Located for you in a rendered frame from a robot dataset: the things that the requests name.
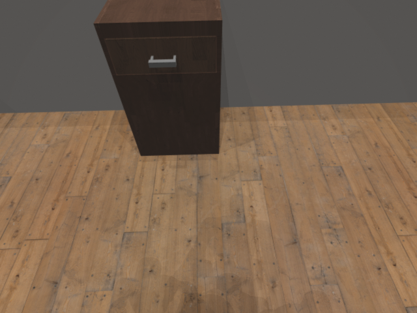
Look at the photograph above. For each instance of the handle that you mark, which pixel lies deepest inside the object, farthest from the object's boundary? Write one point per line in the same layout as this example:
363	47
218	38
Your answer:
159	63

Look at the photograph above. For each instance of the cabinet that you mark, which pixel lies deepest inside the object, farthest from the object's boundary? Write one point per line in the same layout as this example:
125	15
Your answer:
169	113

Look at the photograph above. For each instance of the drawer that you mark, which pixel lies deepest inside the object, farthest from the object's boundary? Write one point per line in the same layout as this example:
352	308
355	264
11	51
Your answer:
193	54

